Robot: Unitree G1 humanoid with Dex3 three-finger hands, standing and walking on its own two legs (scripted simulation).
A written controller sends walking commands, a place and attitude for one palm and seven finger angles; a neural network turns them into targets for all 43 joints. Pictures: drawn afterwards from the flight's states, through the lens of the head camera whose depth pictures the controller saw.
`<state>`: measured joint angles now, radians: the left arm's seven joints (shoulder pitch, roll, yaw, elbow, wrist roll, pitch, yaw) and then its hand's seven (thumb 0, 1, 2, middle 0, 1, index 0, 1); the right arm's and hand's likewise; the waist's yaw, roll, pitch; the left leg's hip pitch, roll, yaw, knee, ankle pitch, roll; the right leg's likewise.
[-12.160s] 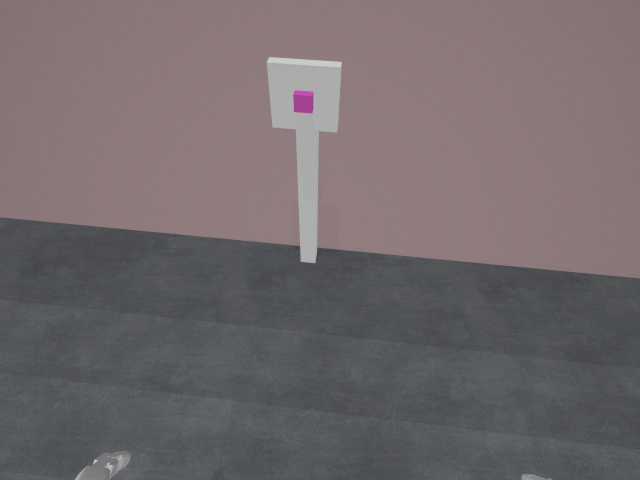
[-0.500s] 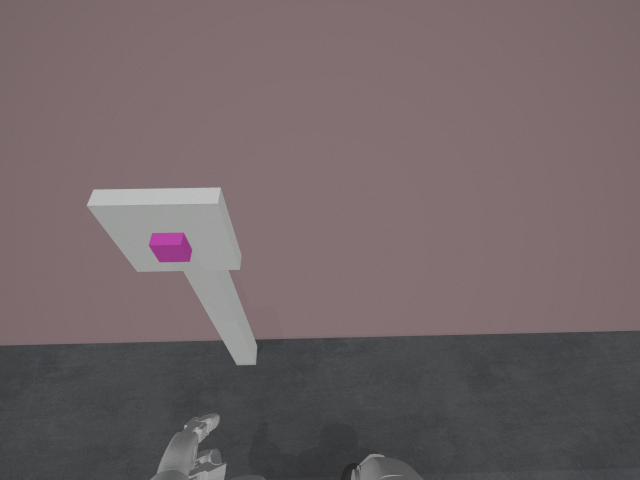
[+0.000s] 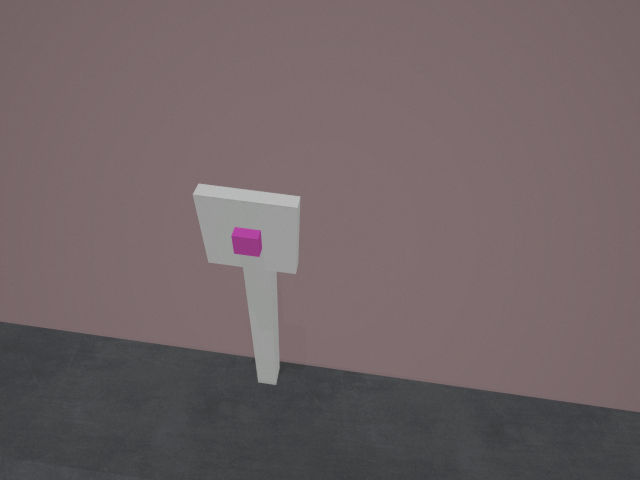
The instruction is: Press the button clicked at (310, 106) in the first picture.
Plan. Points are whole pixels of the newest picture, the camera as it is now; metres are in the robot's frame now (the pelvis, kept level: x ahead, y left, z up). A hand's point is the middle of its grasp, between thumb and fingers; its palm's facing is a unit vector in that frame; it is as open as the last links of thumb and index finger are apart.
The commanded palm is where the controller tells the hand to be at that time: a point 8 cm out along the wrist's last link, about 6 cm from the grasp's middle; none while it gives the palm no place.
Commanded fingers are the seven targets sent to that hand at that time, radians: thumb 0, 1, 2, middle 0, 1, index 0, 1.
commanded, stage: come to a stop and stand still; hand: left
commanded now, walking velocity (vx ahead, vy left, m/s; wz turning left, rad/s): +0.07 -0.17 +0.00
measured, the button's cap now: (247, 240) +0.52 +0.18 -0.05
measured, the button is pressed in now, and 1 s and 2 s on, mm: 0 0 0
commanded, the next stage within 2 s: look again from close up in 0.16 s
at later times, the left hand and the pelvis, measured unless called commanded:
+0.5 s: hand out of the picture +0.03 +0.13 -0.18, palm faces +0.01 -0.97 -0.25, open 7.3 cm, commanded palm none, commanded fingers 0.00 0.90 0.90 -0.20 -0.30 -0.20 -0.30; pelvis +0.01 -0.05 -0.02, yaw -1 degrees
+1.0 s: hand out of the picture +0.10 +0.14 -0.11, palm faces +0.25 -0.94 -0.22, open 7.1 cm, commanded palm +0.09 +0.17 -0.08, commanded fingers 0.00 0.90 0.90 -0.39 -0.51 -0.39 -0.51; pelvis -0.01 -0.05 -0.01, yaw -1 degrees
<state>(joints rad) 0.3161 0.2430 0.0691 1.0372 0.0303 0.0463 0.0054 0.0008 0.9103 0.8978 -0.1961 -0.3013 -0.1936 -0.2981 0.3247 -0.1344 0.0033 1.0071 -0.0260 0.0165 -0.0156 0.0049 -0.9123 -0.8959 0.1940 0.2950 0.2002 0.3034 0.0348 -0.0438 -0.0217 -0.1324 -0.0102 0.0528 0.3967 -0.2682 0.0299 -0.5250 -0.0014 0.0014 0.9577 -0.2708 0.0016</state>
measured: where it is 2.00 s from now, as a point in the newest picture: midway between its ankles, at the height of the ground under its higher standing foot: outside the picture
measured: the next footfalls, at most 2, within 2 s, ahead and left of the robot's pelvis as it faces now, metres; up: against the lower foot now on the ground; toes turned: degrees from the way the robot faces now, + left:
right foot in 0.26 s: +0.03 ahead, -0.15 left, +0.00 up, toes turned -3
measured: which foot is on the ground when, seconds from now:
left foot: down 0.00-1.00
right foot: up 0.00-0.24, down 0.26-1.00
